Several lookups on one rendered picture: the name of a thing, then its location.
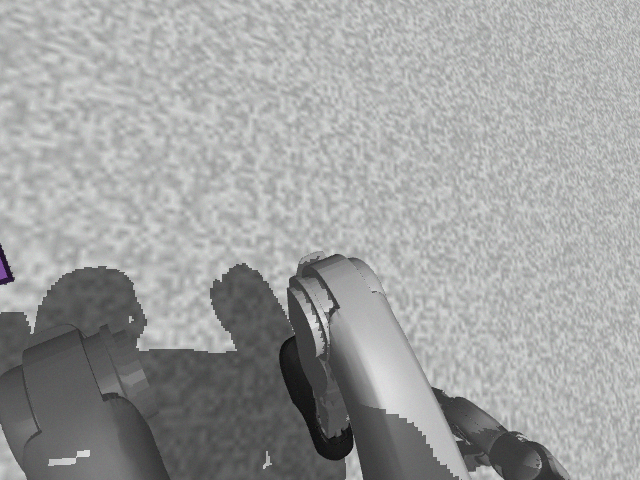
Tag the right robot hand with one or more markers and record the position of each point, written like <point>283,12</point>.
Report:
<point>469,422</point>

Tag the right robot foot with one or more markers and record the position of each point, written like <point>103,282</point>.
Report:
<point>300,390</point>

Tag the small box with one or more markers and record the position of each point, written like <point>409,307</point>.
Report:
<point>5,273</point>

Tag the right robot arm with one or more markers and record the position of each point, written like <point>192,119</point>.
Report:
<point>515,457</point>

